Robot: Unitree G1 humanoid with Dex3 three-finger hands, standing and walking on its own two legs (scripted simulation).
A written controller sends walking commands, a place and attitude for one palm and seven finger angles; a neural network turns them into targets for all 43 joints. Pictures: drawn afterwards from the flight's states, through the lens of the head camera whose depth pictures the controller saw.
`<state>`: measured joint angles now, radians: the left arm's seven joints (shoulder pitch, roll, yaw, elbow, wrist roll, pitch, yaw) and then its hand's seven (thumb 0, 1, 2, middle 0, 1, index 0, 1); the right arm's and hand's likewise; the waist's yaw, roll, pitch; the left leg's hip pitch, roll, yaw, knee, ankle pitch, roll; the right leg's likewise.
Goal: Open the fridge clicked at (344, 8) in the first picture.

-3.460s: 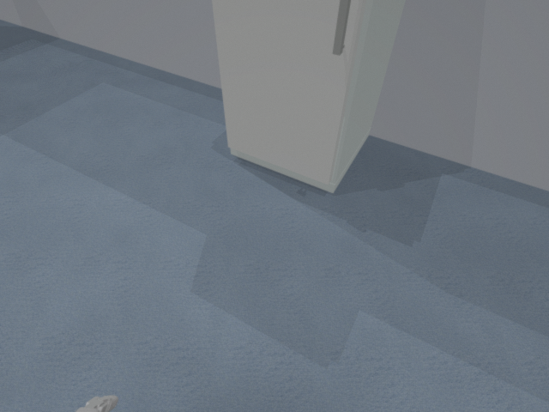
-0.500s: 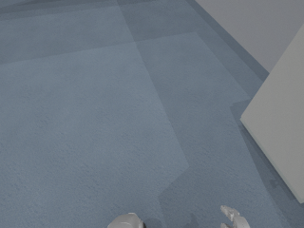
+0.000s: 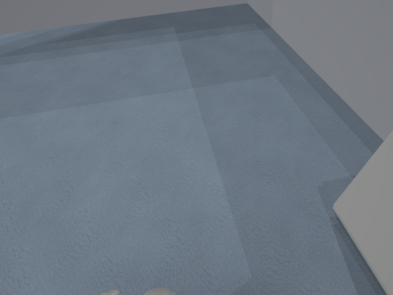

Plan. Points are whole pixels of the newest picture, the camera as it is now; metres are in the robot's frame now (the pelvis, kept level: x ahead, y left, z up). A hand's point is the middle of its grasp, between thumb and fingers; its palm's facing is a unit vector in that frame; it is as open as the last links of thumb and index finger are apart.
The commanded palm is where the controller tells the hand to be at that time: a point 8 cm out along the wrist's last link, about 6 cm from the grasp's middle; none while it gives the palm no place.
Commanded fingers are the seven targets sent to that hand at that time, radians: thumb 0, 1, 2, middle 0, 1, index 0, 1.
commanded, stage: turn to face it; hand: right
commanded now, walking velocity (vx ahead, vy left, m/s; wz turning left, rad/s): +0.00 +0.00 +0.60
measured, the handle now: out of the picture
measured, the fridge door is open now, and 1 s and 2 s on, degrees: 0 0 0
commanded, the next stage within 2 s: none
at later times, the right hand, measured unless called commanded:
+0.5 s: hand (260, 264) +0.23 -0.14 -0.17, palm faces +0.02 +0.99 -0.17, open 7.4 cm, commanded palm none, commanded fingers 0.00 -0.90 -0.90 0.20 0.30 0.20 0.30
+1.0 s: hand out of the picture +0.12 -0.23 -0.16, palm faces +0.36 +0.89 -0.29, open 7.4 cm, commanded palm none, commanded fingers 0.00 -0.90 -0.90 0.20 0.30 0.20 0.30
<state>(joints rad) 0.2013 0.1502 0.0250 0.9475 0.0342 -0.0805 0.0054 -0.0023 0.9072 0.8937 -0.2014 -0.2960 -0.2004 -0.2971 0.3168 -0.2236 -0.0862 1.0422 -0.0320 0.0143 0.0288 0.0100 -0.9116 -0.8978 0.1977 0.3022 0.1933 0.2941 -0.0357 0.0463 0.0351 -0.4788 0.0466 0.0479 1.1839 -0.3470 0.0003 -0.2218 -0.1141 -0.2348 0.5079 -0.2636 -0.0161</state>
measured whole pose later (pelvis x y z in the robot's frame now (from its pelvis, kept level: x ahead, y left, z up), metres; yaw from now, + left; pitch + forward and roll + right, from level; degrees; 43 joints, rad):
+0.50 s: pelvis +0.10 +0.02 -0.01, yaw -4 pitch -1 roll +1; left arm 0.31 0.13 0.05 1.05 0.02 0.05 -0.01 0.00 0.91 0.89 -0.20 -0.30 -0.20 -0.30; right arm 0.08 -0.13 -0.03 0.97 -0.03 0.00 -0.03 0.00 -0.90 -0.90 0.20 0.30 0.20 0.30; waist 0.07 -0.01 0.06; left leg -0.30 0.12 0.25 0.56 -0.23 0.01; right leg -0.42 -0.11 -0.10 1.01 -0.48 0.05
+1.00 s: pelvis +0.11 +0.01 +0.00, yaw -20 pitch +1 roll +2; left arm 0.20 0.23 0.07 0.91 0.03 0.03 -0.01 0.00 0.90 0.89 -0.20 -0.30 -0.20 -0.30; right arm 0.17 -0.26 -0.08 0.92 -0.01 0.06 -0.02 0.01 -0.91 -0.90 0.20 0.30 0.19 0.29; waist 0.02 -0.01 0.06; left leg -0.40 0.04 0.01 0.85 -0.43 -0.09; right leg -0.33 0.03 0.04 0.49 -0.18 -0.04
